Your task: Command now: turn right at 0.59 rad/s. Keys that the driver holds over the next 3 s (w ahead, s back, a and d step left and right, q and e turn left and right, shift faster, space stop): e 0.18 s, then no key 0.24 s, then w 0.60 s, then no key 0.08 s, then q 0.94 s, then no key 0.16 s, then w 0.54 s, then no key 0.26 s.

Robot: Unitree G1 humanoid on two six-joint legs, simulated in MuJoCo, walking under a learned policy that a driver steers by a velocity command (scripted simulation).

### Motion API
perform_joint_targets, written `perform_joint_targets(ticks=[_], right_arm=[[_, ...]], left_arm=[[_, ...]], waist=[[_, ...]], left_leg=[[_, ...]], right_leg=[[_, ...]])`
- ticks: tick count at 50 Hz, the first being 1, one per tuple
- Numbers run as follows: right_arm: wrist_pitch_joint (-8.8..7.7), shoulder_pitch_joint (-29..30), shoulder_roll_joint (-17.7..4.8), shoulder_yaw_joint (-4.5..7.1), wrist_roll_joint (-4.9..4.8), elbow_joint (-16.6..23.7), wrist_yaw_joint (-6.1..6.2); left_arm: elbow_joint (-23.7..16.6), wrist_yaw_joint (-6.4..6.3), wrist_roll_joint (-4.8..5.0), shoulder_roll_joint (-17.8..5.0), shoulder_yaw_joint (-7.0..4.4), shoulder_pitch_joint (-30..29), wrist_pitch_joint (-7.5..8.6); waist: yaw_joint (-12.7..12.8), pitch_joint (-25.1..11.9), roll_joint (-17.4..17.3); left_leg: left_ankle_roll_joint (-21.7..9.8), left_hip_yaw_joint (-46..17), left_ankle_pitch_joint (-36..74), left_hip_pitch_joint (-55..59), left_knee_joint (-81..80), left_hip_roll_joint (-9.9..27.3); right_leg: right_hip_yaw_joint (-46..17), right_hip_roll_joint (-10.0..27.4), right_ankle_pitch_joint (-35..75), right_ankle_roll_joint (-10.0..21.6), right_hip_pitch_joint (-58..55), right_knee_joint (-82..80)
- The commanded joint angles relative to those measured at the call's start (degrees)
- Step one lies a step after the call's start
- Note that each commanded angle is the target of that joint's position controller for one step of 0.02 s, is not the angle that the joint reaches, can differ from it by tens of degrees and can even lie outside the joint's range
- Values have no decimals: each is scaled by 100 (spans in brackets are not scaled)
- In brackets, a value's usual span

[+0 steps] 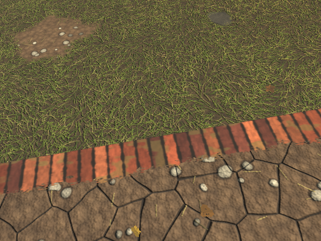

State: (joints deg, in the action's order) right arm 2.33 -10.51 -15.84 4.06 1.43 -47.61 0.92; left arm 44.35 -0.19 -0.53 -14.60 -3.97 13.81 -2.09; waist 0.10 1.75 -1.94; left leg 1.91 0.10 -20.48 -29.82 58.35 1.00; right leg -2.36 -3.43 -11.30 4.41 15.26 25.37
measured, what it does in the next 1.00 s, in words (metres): walks ahead: left foot, then right foot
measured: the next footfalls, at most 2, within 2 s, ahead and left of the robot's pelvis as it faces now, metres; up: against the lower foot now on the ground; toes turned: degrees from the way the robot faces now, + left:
left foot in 0.28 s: +0.05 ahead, +0.12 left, +0.00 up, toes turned -12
right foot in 0.66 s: -0.01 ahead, -0.08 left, +0.00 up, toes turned -11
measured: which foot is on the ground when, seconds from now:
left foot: up 0.00-0.26, down 0.28-0.66, up 0.68-1.00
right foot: down 0.00-0.28, up 0.30-0.64, down 0.66-1.00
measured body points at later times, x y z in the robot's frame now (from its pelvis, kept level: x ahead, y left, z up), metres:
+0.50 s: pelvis -0.01 +0.03 +0.00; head +0.02 +0.06 +0.45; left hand +0.14 +0.28 -0.14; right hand +0.05 -0.25 -0.10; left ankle +0.01 +0.13 -0.74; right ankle -0.07 -0.08 -0.69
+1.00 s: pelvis +0.12 -0.01 -0.01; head +0.15 -0.02 +0.44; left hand +0.11 +0.26 -0.14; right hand +0.24 -0.28 -0.12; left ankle +0.30 +0.08 -0.70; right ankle -0.04 -0.07 -0.74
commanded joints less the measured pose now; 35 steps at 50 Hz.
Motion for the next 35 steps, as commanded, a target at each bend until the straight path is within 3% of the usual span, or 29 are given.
perform_joint_targets(ticks=[1,5,9,11,13,14,15,16,17,18,20,21,23,25,27,30,32,33,34,35], right_arm=[[-17,85,-320,52,-32,398,34],[-21,258,-341,12,-63,573,77],[-80,171,-378,-17,-127,702,107],[-115,-123,-375,-33,-160,673,127],[-179,-532,-307,-59,-128,586,166],[-217,-508,-626,-2,-35,626,208],[-218,-152,-1063,39,18,830,212],[-198,-147,-1166,92,44,797,154],[-215,-15,-807,2,-2,817,108],[-233,297,-567,-65,-49,830,78],[-257,445,-473,-105,-43,852,94],[-264,330,-460,-110,-46,805,95],[-266,-212,-563,-62,-24,601,53],[-236,-545,-697,7,-25,418,1],[-224,-690,-783,64,1,307,-49],[-228,-680,-869,135,-6,190,-110],[-219,-455,-793,148,-87,165,-112],[-264,-313,-582,100,-84,226,-106],[-323,-25,-64,-48,-63,453,-135],[-378,420,-236,-29,-27,699,-128]], left_arm=[[-332,-34,6,-886,-224,170,98],[-359,-29,-41,-1008,-268,289,63],[-429,32,-67,-1101,-306,99,26],[-451,48,-59,-1058,-291,-104,11],[-456,26,12,-952,-245,-336,-19],[-487,3,40,-709,-171,-223,-5],[-522,-14,53,-326,-70,122,22],[-480,-53,-97,-815,-194,-38,6],[-390,-46,-114,-924,-237,0,-9],[-257,-11,-92,-857,-235,89,-31],[-127,59,-75,-754,-202,243,-74],[-81,73,-66,-692,-167,225,-83],[-87,102,-95,-570,-77,-1,-79],[-137,151,-148,-564,-25,-336,-50],[-144,174,-137,-536,22,-542,13],[-3,153,-90,-433,78,-377,159],[297,81,-97,-333,98,257,273],[460,25,-114,-508,61,709,346],[550,-40,-192,-918,-2,1333,419],[615,-50,-113,-1493,-162,1416,437]], waist=[[84,-455,779],[223,-450,860],[179,-527,897],[53,-614,935],[-229,-602,802],[-131,-560,194],[130,-553,-987],[-41,-355,-1033],[91,-218,-515],[249,-53,-338],[288,-130,-646],[215,-184,-633],[-84,-306,-696],[-296,-73,-844],[-372,110,-798],[-226,180,-655],[194,186,-373],[404,32,-63],[690,-215,1093],[781,474,1527]], left_leg=[[63,-180,-65,-561,-254,-2],[25,-252,-296,-215,-930,-119],[-98,-251,-413,487,-1563,-324],[-198,-191,-314,1045,-2145,-382],[-310,-126,622,2064,-3619,-348],[-481,-892,488,2469,-4287,416],[-926,-2477,926,2813,-4720,1828],[-1574,-2750,1698,1955,-4535,2183],[-1650,-2399,1855,1730,-4508,1907],[-1470,-1821,1926,1563,-4436,1504],[-1259,-1171,2534,1856,-4274,1042],[-1256,-1007,2843,2041,-4178,949],[-1292,-1169,1187,2574,-4406,950],[-1364,-1530,-338,2742,-4731,1041],[-1426,-1642,-638,2643,-4835,1116],[-1435,-1518,-604,2131,-4767,1060],[-1234,-1183,-733,1230,-4329,780],[-1030,-946,-918,325,-3792,589],[-759,-208,-1139,-598,-2123,44],[-670,248,-1041,-1655,-1347,-350]], right_leg=[[-1621,1388,1835,957,-1107,-644],[-2023,1401,1589,1055,-1028,-565],[-2387,1290,1854,965,-697,-423],[-2423,1207,2011,798,-541,-321],[-2275,877,1484,383,-35,-56],[-1932,492,410,41,466,412],[-905,-436,-1403,-252,1278,1416],[-523,-537,-2239,-323,1224,2419],[-749,-388,-1975,-337,1054,2990],[-744,-333,-1587,-383,947,3260],[-626,-344,-1264,-517,954,3381],[-556,-339,-1273,-593,933,3219],[-317,-223,-1241,-627,1104,2650],[-57,-80,-1359,-598,1233,2131],[199,20,-1547,-512,1018,1585],[440,-20,-1443,-240,61,512],[616,-94,-417,20,-1352,-745],[134,244,-568,131,-2408,-804],[-1643,1616,-2200,325,-3122,-1560],[-3255,2545,-3121,898,-2496,-2167]])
